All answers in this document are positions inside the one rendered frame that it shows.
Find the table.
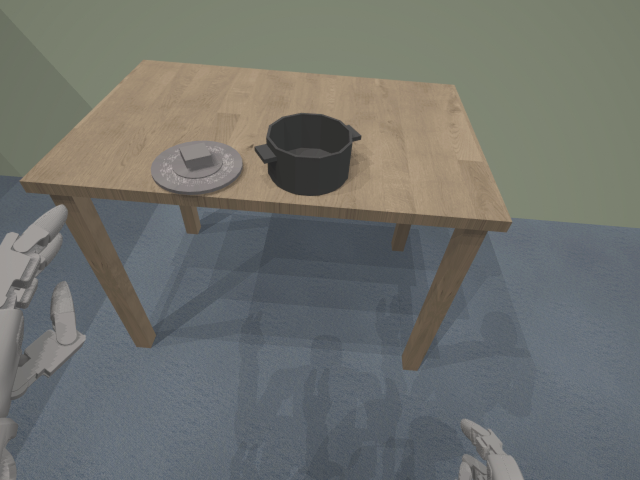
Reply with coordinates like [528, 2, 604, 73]
[19, 60, 512, 371]

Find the lid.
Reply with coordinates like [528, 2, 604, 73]
[151, 141, 243, 195]

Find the knob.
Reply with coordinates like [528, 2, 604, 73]
[179, 142, 212, 169]

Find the pot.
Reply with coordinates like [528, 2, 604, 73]
[254, 113, 361, 196]

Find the robot left hand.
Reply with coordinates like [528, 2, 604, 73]
[0, 204, 86, 418]

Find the robot right hand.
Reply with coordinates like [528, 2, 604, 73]
[455, 419, 524, 480]

